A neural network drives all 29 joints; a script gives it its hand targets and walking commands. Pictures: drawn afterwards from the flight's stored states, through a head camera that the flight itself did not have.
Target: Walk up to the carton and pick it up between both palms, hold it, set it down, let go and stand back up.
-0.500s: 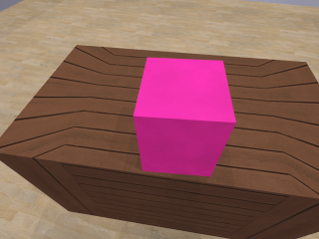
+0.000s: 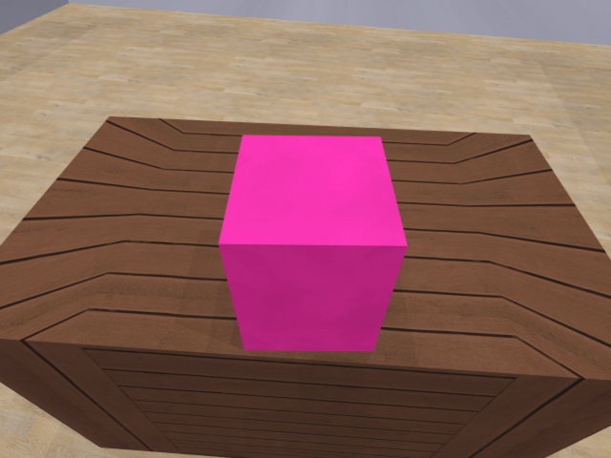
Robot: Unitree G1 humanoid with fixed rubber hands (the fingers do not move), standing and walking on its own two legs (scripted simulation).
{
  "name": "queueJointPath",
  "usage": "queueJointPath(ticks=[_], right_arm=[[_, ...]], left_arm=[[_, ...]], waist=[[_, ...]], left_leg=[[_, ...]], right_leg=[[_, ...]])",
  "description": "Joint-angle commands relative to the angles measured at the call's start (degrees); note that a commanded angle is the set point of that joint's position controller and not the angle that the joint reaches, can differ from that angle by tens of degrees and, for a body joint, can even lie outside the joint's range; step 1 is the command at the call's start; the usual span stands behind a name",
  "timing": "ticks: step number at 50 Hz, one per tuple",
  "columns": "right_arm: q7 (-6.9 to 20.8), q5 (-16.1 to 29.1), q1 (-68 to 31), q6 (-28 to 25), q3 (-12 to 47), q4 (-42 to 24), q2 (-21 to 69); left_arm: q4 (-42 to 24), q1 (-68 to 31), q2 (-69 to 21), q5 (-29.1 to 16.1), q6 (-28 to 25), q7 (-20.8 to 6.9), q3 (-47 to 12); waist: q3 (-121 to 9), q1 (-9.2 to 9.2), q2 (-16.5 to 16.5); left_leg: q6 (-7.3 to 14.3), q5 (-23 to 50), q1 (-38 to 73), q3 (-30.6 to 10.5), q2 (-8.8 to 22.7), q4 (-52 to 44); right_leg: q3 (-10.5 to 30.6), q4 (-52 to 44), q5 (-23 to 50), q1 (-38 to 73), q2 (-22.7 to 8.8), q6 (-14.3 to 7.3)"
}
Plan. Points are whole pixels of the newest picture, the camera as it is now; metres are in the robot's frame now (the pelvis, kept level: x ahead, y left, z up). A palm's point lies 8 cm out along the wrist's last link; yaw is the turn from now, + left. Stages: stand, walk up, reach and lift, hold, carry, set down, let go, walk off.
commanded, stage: stand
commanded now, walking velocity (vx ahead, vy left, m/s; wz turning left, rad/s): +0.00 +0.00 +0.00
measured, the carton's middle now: (310, 247) +0.42 +0.00 +0.05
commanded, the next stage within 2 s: none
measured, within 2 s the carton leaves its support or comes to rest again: neither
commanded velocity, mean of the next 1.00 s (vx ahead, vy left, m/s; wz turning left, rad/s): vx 0.00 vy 0.00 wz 0.00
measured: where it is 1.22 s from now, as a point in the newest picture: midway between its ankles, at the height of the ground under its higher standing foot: outside the picture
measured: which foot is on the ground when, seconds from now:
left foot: down 0.00-1.00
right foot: down 0.00-1.00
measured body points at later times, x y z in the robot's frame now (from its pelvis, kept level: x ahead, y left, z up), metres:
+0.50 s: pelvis -0.03 +0.00 +0.00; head -0.02 -0.01 +0.45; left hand -0.07 +0.22 -0.15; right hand -0.07 -0.23 -0.16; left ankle -0.04 +0.11 -0.74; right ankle -0.01 -0.12 -0.74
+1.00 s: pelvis -0.04 +0.00 +0.00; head -0.03 +0.00 +0.45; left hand -0.07 +0.21 -0.16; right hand -0.08 -0.21 -0.16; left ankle -0.04 +0.11 -0.74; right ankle -0.01 -0.12 -0.74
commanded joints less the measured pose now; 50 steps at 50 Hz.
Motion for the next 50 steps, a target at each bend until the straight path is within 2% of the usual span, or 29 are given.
queueJointPath(ticks=[1, 3, 7, 8, 9, 10, 11, 12, 15, 16, 17, 19, 20, 22, 23, 24, 25, 27, 31, 33, 37, 39, 41, 42, 43, 47, 48, 49, 50], right_arm=[[-0.42, 0.4, 3.98, -0.57, -0.99, -1.08, -5.73], [-0.7, 0.0, 3.34, -0.01, -1.26, 0.15, -7.34], [-0.38, 0.15, 5.56, 0.36, -0.53, 2.89, -4.86], [-0.29, 0.12, 6.3, 0.34, -0.18, 3.55, -4.48], [-0.49, 0.09, 5.0, 0.38, -0.18, 3.86, -3.59], [-0.56, 0.1, 4.86, 0.43, -0.39, 3.53, -4.04], [-0.48, -0.12, 6.12, 0.08, -0.47, 4.11, -5.63], [-0.32, 0.23, 5.58, 0.17, -0.17, 4.49, -4.7], [-0.29, 0.34, 8.13, 0.1, 0.52, 6.49, -2.57], [-0.37, 0.17, 6.27, 0.32, 0.5, 6.61, -3.65], [-0.33, 0.42, 6.34, 0.48, 0.44, 6.87, -3.03], [-0.27, 0.57, 7.35, 0.32, 0.84, 7.53, -2.24], [-0.53, 0.38, 6.16, 0.59, 0.64, 7.51, -3.81], [-0.79, 0.38, 7.52, 0.69, 1.67, 8.32, -1.18], [-0.83, 0.46, 8.12, 0.83, 1.38, 8.5, -0.77], [-0.91, 0.53, 6.45, 0.81, 1.7, 8.74, -1.22], [-0.77, 0.54, 5.78, 0.58, 1.43, 8.72, -1.96], [-0.39, 0.42, 7.48, 0.5, 1.23, 9.76, -3.45], [-1.05, 0.7, 9.69, 0.39, 2.03, 12.08, -0.27], [-0.96, 0.54, 7.7, 0.44, 1.69, 11.2, -1.08], [-1.05, 0.24, 8.31, 0.74, 2.05, 11.89, -1.13], [-0.57, 0.28, 8.03, 0.92, 1.65, 12.06, -1.53], [-0.7, 0.44, 7.36, 0.66, 2.23, 12.63, -0.07], [-0.61, 0.48, 6.09, 0.51, 2.62, 11.95, 0.75], [-0.94, 0.67, 6.08, 0.25, 2.4, 11.74, -0.49], [-0.99, 0.56, 6.7, 0.05, 2.24, 12.7, -0.68], [-0.86, 0.85, 7.02, -0.15, 2.43, 12.89, 0.21], [-1.29, 0.73, 7.75, -0.22, 2.44, 13.09, 0.08], [-1.33, 0.85, 7.2, 0.28, 2.02, 13.18, -1.09]], left_arm=[[1.98, 5.47, 6.58, 0.14, -0.17, 0.69, 1.59], [2.47, 4.94, 3.52, -0.03, 0.03, 0.58, 0.74], [3.32, 4.03, 5.41, 0.21, 0.29, 0.07, 1.19], [4.38, 4.11, 6.11, 0.27, 0.66, 0.38, 1.24], [4.92, 6.04, 4.97, 0.14, 0.37, 0.18, 1.02], [5.45, 5.03, 5.46, 0.36, 0.3, 0.41, 0.75], [5.86, 4.04, 5.63, 0.49, 0.44, 0.78, 0.82], [5.8, 5.52, 3.89, 0.24, 0.44, 0.24, 0.72], [7.98, 6.36, 3.36, 0.02, 0.15, 0.42, -0.08], [8.12, 8.24, 4.27, -0.04, 0.37, 0.42, 0.16], [8.4, 6.64, 3.2, 0.01, 0.37, 0.63, -0.41], [9.48, 7.33, 3.39, -0.22, 0.31, 0.33, -0.17], [8.95, 7.35, 3.71, -0.1, 0.51, 0.03, -0.17], [9.72, 7.07, 1.94, 0.17, 0.94, 0.36, -0.62], [9.72, 6.55, 1.84, 0.17, 1.03, 0.65, -0.71], [9.41, 7.9, 3.6, -0.14, 0.91, 0.33, -0.06], [9.95, 7.23, 2.4, -0.06, 0.89, 0.21, -0.56], [10.91, 8.26, 1.71, 0.11, 0.83, 0.26, -0.77], [10.92, 9.61, 3.36, 0.24, 0.61, 0.72, -0.31], [11.37, 7.88, 2.61, -0.15, 0.73, 0.73, -0.57], [11.96, 9.67, 0.55, -0.26, 1.32, 0.97, -1.34], [11.88, 7.78, 0.68, -0.4, 1.04, 0.79, -1.37], [11.21, 7.52, 1.02, -0.11, 0.55, 0.58, -0.89], [11.8, 7.85, 0.94, -0.24, 0.45, 0.83, -1.03], [11.56, 7.92, 1.88, 0.0, 0.61, 0.94, -1.17], [12.52, 8.58, -0.5, -0.36, 0.72, 1.13, -1.44], [12.02, 7.01, -0.69, -0.58, 0.64, 1.26, -1.56], [12.61, 8.29, -1.25, -0.59, 0.65, 1.2, -1.7], [12.61, 8.62, -0.76, -0.44, 0.44, 1.05, -1.7]], waist=[[0.69, 0.76, -1.6], [6.2, 1.11, -3.32], [3.28, 0.4, 0.71], [4.98, 0.11, -0.48], [4.87, 1.24, 1.14], [5.52, 0.3, -2.67], [6.38, -0.15, -2.57], [5.12, 0.76, -0.99], [6.23, -0.43, 1.22], [5.47, 1.33, 1.66], [8.18, 0.05, 1.47], [4.74, 0.23, -4.87], [6.63, 1.22, -1.9], [6.0, 0.08, 0.46], [8.58, 0.02, -1.96], [6.47, 1.44, -1.52], [7.77, 1.17, -4.01], [7.02, 0.37, -4.04], [4.98, 1.0, 2.65], [5.85, 0.58, -3.48], [8.41, 0.94, 1.69], [7.61, 0.58, -3.26], [7.75, 0.55, -0.4], [5.12, 0.98, -0.45], [7.3, 0.83, -2.99], [6.15, 1.44, 1.48], [6.09, 0.61, 0.37], [5.17, 1.29, -2.97], [6.86, 1.51, -3.01]], left_leg=[[2.33, 18.03, 1.62, -6.97, 4.67, -3.18], [2.12, 13.14, -2.35, -7.2, 4.96, -4.8], [2.33, 7.08, -1.78, -7.32, 4.5, -6.91], [2.38, 5.48, -2.36, -7.36, 4.51, -7.51], [2.18, 6.13, -0.29, -6.91, 4.15, -6.72], [2.08, 5.6, -0.82, -7.29, 4.3, -6.88], [2.42, 6.25, -1.5, -7.88, 4.86, -7.29], [2.55, 6.6, -0.52, -7.24, 4.71, -7.0], [2.37, 7.26, 0.06, -6.71, 4.74, -6.97], [2.33, 7.09, -0.24, -6.83, 4.66, -7.08], [1.84, 6.06, -1.08, -6.73, 4.13, -6.85], [2.06, 4.91, 0.07, -6.31, 3.48, -5.51], [2.24, 2.48, -0.94, -6.39, 3.71, -6.37], [2.34, 4.55, -1.11, -6.87, 4.55, -6.79], [1.98, 3.66, -4.96, -6.63, 4.07, -6.65], [2.36, 1.75, -3.9, -7.3, 4.06, -7.28], [2.42, 1.89, -3.87, -6.61, 4.48, -6.28], [1.87, 3.56, -2.72, -6.59, 3.98, -6.0], [1.76, 4.14, -0.32, -5.8, 4.28, -5.16], [2.07, 2.51, -3.41, -6.32, 3.99, -6.29], [2.34, 1.02, -4.49, -7.02, 4.39, -7.34], [1.78, 0.88, -4.73, -6.34, 3.48, -6.54], [1.93, 3.66, -2.51, -5.35, 3.63, -5.54], [1.9, 4.09, -1.09, -5.43, 3.63, -5.46], [2.42, 5.98, -5.12, -6.75, 4.67, -5.65], [2.5, 3.96, -4.43, -7.04, 5.24, -7.9], [2.22, 4.63, -4.68, -6.28, 4.27, -7.03], [2.49, 6.31, -1.99, -5.91, 4.66, -5.9], [2.33, 6.69, -1.34, -5.91, 4.11, -5.14]], right_leg=[[5.96, -3.47, 14.44, 0.81, -5.04, -3.03], [5.18, -4.13, 12.88, 0.43, -5.12, -2.47], [5.48, -4.93, 8.89, 1.92, -4.56, -2.65], [5.2, -5.37, 7.11, 0.84, -4.62, -2.34], [6.61, -6.16, 6.01, -1.17, -4.84, -2.69], [5.47, -6.63, 5.61, -0.79, -4.15, -2.19], [5.11, -6.32, 7.38, 0.87, -4.51, -2.27], [5.81, -5.9, 7.0, -0.58, -4.46, -2.4], [6.23, -6.31, 7.44, -0.25, -4.95, -2.54], [6.15, -6.67, 6.18, -0.13, -4.66, -2.46], [6.37, -6.95, 4.89, -1.85, -4.64, -2.35], [6.9, -7.64, 3.07, -0.54, -4.9, -2.51], [6.78, -7.48, 0.63, -3.11, -4.48, -2.37], [6.12, -6.08, 4.24, -1.53, -4.5, -2.39], [5.75, -6.29, 3.66, -0.14, -4.15, -2.17], [5.95, -6.93, 1.53, -0.16, -4.13, -2.13], [6.87, -7.66, 1.13, -2.03, -4.35, -2.46], [6.65, -7.33, 0.69, -1.57, -4.41, -2.14], [7.56, -6.95, 2.5, -1.55, -4.89, -2.52], [6.5, -6.36, 2.62, -1.12, -4.18, -2.36], [6.58, -6.04, 2.2, -2.84, -4.27, -2.27], [6.18, -6.96, -0.86, -2.53, -3.76, -2.06], [7.07, -6.61, 1.52, -4.03, -4.17, -2.19], [6.42, -6.27, 2.52, -2.98, -4.05, -2.23], [5.86, -6.56, 6.39, 0.11, -4.24, -2.0], [4.94, -4.39, 7.47, 0.67, -4.28, -1.92], [5.54, -4.7, 7.66, 1.04, -4.34, -2.08], [6.19, -5.19, 7.66, -0.15, -4.8, -2.36], [6.46, -6.15, 6.57, -3.22, -4.66, -2.19]])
